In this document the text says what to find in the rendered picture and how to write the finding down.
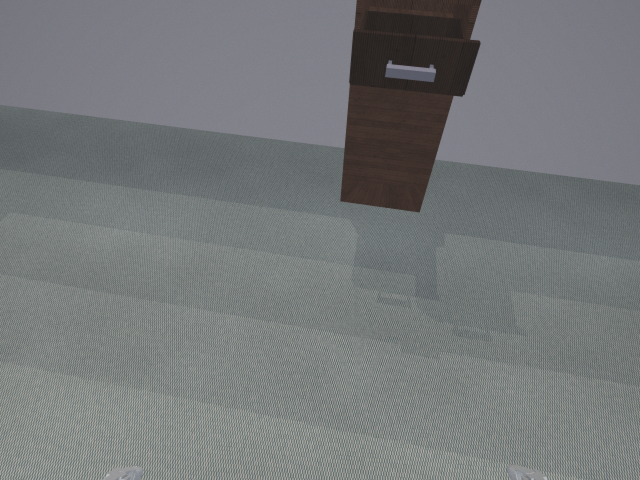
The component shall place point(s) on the handle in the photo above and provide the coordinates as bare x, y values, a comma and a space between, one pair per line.
410, 72

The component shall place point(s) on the cabinet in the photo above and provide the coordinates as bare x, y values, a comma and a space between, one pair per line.
392, 136

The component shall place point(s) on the drawer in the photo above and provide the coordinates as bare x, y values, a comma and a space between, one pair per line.
412, 40

